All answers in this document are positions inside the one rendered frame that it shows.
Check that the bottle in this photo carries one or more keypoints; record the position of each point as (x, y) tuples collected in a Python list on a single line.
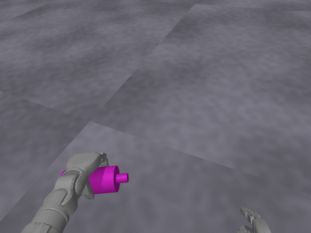
[(106, 179)]

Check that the right robot hand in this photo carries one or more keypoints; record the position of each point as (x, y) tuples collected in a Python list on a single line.
[(259, 225)]

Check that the left robot arm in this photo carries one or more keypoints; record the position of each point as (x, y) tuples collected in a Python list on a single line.
[(60, 204)]

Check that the left robot hand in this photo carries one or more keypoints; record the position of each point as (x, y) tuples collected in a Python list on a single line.
[(89, 162)]

